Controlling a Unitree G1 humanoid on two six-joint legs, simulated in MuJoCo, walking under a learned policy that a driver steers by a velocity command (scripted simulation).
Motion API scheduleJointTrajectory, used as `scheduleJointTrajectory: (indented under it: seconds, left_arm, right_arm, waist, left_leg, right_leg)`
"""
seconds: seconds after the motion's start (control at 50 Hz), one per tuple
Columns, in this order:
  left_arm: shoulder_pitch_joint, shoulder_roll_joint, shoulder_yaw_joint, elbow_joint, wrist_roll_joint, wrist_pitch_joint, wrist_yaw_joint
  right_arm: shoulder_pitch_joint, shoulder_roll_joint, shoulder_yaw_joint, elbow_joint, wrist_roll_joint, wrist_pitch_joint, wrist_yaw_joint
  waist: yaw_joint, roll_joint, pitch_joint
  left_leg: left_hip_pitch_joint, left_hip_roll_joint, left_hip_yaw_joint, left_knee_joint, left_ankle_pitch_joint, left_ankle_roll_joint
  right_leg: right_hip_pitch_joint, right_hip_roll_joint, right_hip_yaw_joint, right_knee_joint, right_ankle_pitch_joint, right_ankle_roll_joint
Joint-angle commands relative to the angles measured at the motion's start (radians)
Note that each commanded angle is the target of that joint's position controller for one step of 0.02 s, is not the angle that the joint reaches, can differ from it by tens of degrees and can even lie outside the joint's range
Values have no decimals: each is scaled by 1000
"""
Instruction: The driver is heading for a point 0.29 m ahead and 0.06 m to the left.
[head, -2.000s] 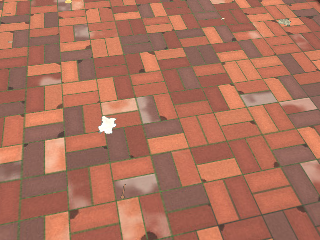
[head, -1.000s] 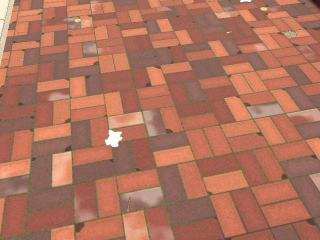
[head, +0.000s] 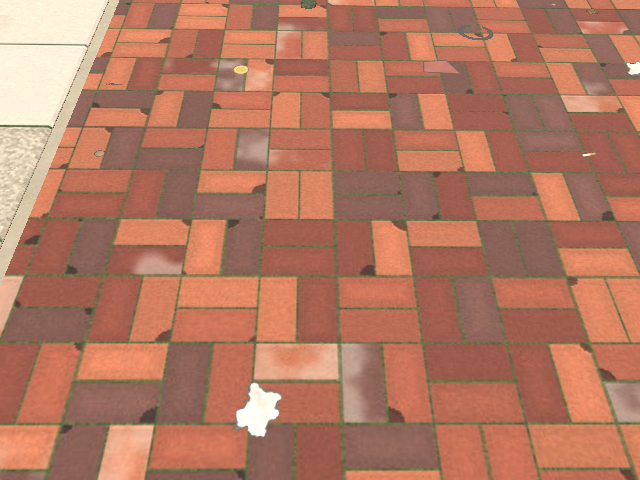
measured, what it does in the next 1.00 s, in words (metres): walks ahead: left foot, then right foot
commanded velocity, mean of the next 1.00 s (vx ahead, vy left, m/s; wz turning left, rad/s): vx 0.16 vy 0.00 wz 0.15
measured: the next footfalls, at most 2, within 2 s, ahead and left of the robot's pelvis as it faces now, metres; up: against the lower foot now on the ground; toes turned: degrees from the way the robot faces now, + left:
left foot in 0.14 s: +0.27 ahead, +0.13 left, +0.00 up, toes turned +8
right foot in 0.58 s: +0.37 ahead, -0.09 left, +0.00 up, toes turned +8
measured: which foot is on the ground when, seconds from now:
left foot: up 0.00-0.12, down 0.14-1.00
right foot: down 0.00-0.16, up 0.18-0.56, down 0.58-1.00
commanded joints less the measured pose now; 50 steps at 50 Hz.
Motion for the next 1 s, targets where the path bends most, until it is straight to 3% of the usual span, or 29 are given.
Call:
scheduleJointTrajectory:
  seconds: [0.02,0.06,0.1,0.12,0.14,0.16,0.18,0.2,0.22,0.24,0.26,0.28,0.32,0.38,0.48,0.54,0.56,0.58,0.6,0.62,0.64,0.66,0.68,0.72,0.82,1.0]
  left_arm:
    - [30,163,31,-35,-11,12,10]
    - [27,181,36,-41,-16,32,12]
    - [2,205,43,-59,-14,51,21]
    - [-8,207,42,-66,-10,63,26]
    - [-15,199,36,-77,-13,63,28]
    - [64,101,4,-118,16,41,16]
    - [119,80,-15,-104,4,3,-6]
    - [34,180,19,-97,-39,-9,-17]
    - [-40,162,14,-129,-54,-11,-14]
    - [-75,144,15,-124,-39,-4,-2]
    - [-72,147,24,-117,-30,13,8]
    - [-44,135,25,-110,-26,35,13]
    - [5,103,24,-99,-16,61,24]
    - [-32,94,24,-109,-6,70,33]
    - [-144,99,22,-128,-11,79,28]
    - [-154,107,26,-127,-5,78,23]
    - [-131,103,26,-118,2,72,21]
    - [-123,124,29,-112,14,67,20]
    - [-122,176,37,-114,17,65,24]
    - [-158,199,40,-106,8,70,28]
    - [-183,135,31,-102,-4,76,22]
    - [-195,107,26,-101,-6,79,17]
    - [-201,106,24,-98,-3,77,14]
    - [-184,112,25,-77,-5,68,12]
    - [-182,107,24,-40,-10,72,21]
    - [-219,97,23,-1,-11,94,25]
  right_arm:
    - [-148,-23,10,-121,0,-13,26]
    - [-161,-38,6,-156,4,-12,43]
    - [-89,-79,-14,-164,0,-9,53]
    - [43,-119,-37,-138,-2,-10,52]
    - [188,-180,-67,-107,-6,-11,38]
    - [267,-298,-91,-95,-30,-4,14]
    - [263,-276,-73,-116,-34,-6,11]
    - [253,-205,-52,-112,-37,0,12]
    - [172,-168,-41,-117,-22,-2,11]
    - [102,-137,-33,-122,-12,-4,10]
    - [53,-111,-23,-128,-16,-5,8]
    - [28,-114,-23,-132,-31,-5,10]
    - [9,-123,-24,-123,-40,-17,12]
    - [2,-119,-20,-100,-38,-13,-3]
    - [17,-124,-13,-56,-42,12,-18]
    - [9,-106,-3,-29,-35,19,-18]
    - [-1,-95,3,-23,-25,22,-20]
    - [37,-77,9,-10,-22,20,-20]
    - [91,-64,13,-4,-41,15,-20]
    - [180,-54,11,16,-44,14,-21]
    - [143,-56,14,21,-45,21,-27]
    - [88,-79,10,16,-37,33,-32]
    - [64,-88,6,18,-30,44,-38]
    - [62,-91,4,25,-31,59,-41]
    - [67,-84,1,60,-25,55,-41]
    - [94,-75,2,124,-25,60,-49]
  waist:
    - [21,-34,103]
    - [4,-52,91]
    - [-54,-102,24]
    - [-126,-111,-47]
    - [-203,-81,-126]
    - [-156,148,-277]
    - [-129,172,-488]
    - [-167,44,-452]
    - [-139,27,-288]
    - [-108,-44,-175]
    - [-70,-38,-124]
    - [-40,-13,-112]
    - [-7,5,-115]
    - [-6,40,-128]
    - [-53,65,-116]
    - [-44,70,-87]
    - [-20,57,-84]
    - [-23,18,-84]
    - [-68,-62,-99]
    - [-140,-184,-102]
    - [-115,-190,-95]
    - [-89,-159,-63]
    - [-78,-130,-53]
    - [-71,-112,-55]
    - [-58,-69,-75]
    - [-60,-31,-37]
  left_leg:
    - [-48,-12,53,-77,-23,16]
    - [-30,-39,92,-104,-124,41]
    - [124,-113,154,-103,-226,76]
    - [290,-160,166,-135,-212,99]
    - [544,-156,108,-220,-45,136]
    - [971,125,-284,-155,306,279]
    - [1141,326,-683,-269,493,435]
    - [1066,269,-499,-274,568,371]
    - [915,223,-331,-279,556,317]
    - [753,169,-242,-323,483,271]
    - [625,133,-179,-370,432,246]
    - [522,111,-138,-406,428,237]
    - [449,88,-75,-431,499,247]
    - [472,64,-17,-431,494,228]
    - [490,61,-22,-442,245,196]
    - [492,72,-62,-403,118,179]
    - [479,52,-59,-368,53,150]
    - [466,12,-57,-337,-44,101]
    - [439,-54,-26,-283,-184,55]
    - [403,-114,12,-289,-347,22]
    - [450,-119,28,-303,-361,4]
    - [462,-117,29,-305,-332,2]
    - [466,-108,23,-302,-297,7]
    - [474,-95,10,-307,-233,12]
    - [497,-87,11,-295,-126,5]
    - [502,-83,17,-307,-149,-5]
  right_leg:
    - [4,-327,52,-29,403,-116]
    - [72,-350,29,49,576,-101]
    - [81,-348,3,220,958,-76]
    - [50,-327,-5,397,1066,-56]
    - [-85,-278,-18,626,944,-10]
    - [-489,-142,-25,1033,237,58]
    - [-660,-6,191,1274,-412,79]
    - [-674,-80,298,1285,-358,60]
    - [-719,-130,265,1208,-295,51]
    - [-709,-164,244,1122,-244,57]
    - [-644,-186,239,1064,-204,61]
    - [-555,-189,237,1038,-165,67]
    - [-496,-178,226,966,-102,88]
    - [-510,-177,228,786,4,106]
    - [-440,-162,224,534,125,106]
    - [-386,-146,221,411,97,82]
    - [-321,-137,211,307,175,65]
    - [-251,-161,243,231,337,45]
    - [-185,-234,311,248,534,18]
    - [-168,-272,341,278,537,-50]
    - [-229,-252,335,258,373,-58]
    - [-271,-216,316,246,273,-31]
    - [-280,-192,293,250,260,-9]
    - [-258,-171,269,270,300,5]
    - [-204,-159,252,307,405,-7]
    - [-206,-136,236,300,339,-5]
